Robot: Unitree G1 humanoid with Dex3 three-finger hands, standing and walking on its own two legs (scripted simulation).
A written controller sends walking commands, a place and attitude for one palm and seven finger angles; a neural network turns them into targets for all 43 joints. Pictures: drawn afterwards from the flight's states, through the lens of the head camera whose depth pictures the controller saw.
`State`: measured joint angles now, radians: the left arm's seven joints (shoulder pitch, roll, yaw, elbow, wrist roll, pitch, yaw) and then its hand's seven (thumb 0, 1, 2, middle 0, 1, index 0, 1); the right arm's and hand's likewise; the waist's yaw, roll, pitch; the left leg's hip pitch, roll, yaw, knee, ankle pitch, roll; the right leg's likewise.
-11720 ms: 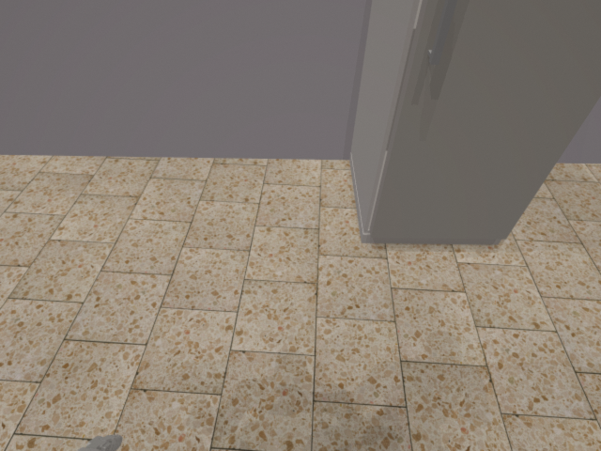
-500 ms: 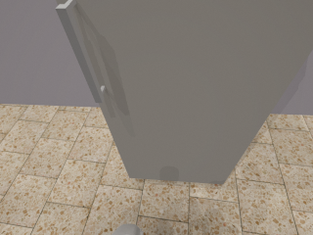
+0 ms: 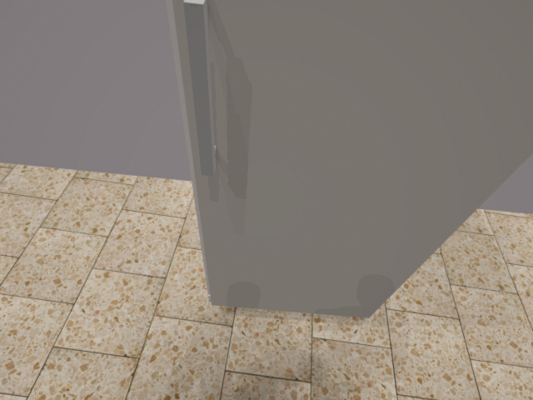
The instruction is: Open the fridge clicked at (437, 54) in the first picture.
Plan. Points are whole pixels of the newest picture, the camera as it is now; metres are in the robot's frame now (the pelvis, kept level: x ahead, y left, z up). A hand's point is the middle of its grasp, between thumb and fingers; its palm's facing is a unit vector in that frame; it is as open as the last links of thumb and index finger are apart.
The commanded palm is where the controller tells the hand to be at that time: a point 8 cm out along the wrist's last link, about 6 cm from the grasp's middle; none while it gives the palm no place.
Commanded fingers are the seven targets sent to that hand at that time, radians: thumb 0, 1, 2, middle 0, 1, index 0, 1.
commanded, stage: come to a stop and stand still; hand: left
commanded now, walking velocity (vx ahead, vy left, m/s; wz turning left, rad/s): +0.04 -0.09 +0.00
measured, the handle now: (206, 96) +0.46 +0.14 +0.20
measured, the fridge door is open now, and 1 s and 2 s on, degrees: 0 0 0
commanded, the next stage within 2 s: look again from close up in 1.30 s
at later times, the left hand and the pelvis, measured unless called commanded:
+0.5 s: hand out of the picture -0.02 +0.09 -0.18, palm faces +0.06 -0.98 -0.17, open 7.3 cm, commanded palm none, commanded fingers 0.00 0.90 0.90 -0.20 -0.30 -0.20 -0.30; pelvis -0.02 -0.07 -0.01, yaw +1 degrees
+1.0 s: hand out of the picture -0.03 +0.11 -0.18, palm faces +0.03 -0.98 -0.20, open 7.4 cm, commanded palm none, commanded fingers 0.00 0.90 0.90 -0.20 -0.30 -0.20 -0.30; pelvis -0.03 -0.06 +0.00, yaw -1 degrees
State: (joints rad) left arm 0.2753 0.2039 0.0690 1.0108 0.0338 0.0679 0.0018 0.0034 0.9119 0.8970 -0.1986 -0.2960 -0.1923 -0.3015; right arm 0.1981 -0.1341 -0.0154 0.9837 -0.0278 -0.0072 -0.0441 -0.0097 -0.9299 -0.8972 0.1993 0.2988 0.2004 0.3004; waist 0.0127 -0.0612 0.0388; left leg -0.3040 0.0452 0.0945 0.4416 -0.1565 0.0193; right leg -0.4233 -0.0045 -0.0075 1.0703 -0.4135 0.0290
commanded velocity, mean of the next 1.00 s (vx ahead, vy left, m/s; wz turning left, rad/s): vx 0.00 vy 0.00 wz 0.00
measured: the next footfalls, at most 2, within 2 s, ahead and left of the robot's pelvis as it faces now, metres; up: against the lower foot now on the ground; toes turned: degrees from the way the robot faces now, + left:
right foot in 0.18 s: -0.01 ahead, -0.14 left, +0.00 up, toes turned -3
left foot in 0.46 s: +0.02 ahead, +0.05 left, +0.00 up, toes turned +2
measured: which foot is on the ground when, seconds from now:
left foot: down 0.00-0.20, up 0.22-0.44, down 0.46-1.00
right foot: up 0.00-0.16, down 0.18-1.00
